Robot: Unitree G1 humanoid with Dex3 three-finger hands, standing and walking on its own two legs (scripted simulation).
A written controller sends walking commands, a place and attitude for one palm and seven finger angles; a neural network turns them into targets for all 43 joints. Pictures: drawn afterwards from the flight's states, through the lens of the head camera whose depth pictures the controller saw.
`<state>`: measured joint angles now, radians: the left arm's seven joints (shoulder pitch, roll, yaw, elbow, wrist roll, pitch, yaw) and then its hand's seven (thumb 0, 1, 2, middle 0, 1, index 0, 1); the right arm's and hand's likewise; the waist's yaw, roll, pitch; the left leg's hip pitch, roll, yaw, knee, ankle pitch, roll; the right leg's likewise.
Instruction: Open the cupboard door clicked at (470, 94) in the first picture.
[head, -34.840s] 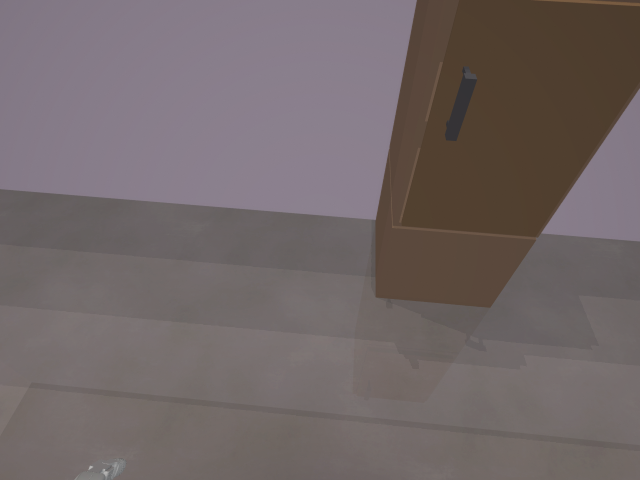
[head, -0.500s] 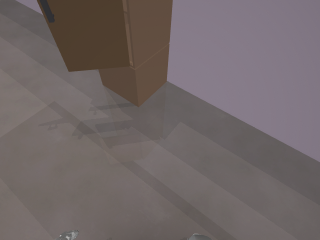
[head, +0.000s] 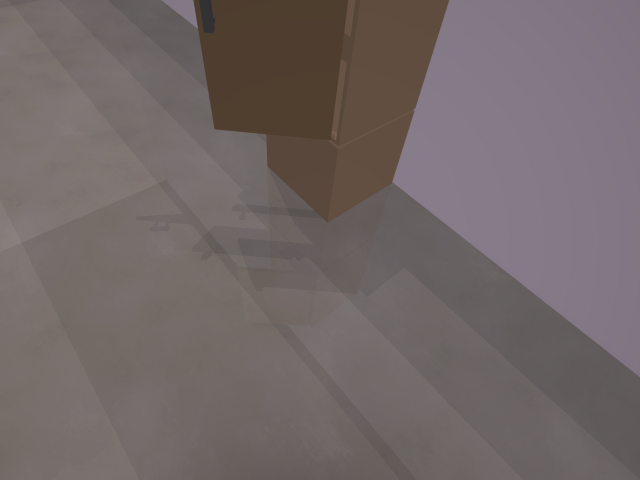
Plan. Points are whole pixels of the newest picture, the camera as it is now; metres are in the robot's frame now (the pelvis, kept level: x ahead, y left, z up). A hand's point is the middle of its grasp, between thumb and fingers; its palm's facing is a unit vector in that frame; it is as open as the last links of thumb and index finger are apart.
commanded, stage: take the last steps up to it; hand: left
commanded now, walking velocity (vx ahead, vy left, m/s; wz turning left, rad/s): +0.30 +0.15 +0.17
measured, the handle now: out of the picture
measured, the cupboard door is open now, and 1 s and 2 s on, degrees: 47 47 47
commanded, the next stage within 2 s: come to a stop and stand still in 1.40 s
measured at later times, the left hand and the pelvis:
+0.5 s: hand (211, 391) +0.25 +0.18 -0.15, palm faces +0.04 -0.98 -0.19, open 7.4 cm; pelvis +0.12 +0.00 +0.00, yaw +4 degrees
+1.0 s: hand (148, 407) +0.22 +0.27 -0.18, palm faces +0.17 -0.97 -0.16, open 7.4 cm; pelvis +0.30 +0.10 +0.00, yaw +4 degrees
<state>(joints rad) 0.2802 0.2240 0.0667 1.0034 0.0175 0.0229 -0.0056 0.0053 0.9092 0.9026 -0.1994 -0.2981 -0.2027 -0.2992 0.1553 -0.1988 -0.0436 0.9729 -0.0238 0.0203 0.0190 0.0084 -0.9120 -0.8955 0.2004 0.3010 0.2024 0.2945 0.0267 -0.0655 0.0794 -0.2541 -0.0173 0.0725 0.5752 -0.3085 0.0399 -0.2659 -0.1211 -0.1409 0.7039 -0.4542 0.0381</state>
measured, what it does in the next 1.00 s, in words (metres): walks ahead: right foot, then left foot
